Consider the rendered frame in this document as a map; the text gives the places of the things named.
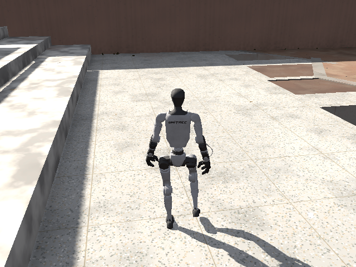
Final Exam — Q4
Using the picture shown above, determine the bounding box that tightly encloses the right robot thigh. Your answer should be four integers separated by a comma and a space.
185, 154, 197, 182

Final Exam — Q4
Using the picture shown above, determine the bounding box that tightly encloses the right robot upper arm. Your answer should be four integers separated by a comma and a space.
190, 112, 204, 144

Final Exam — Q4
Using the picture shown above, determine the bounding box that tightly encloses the left robot upper arm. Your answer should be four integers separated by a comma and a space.
152, 112, 166, 143

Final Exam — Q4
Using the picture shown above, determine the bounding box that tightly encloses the right robot hand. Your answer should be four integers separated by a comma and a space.
197, 160, 211, 175

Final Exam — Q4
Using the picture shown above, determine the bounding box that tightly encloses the robot right shin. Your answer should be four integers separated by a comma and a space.
190, 172, 199, 210

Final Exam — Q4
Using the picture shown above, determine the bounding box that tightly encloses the robot right forearm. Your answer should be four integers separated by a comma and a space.
199, 136, 210, 162

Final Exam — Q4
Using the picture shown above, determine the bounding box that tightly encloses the robot left forearm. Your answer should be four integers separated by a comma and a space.
147, 134, 157, 157

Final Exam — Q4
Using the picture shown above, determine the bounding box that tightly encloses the left robot hand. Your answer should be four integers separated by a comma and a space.
146, 155, 159, 167

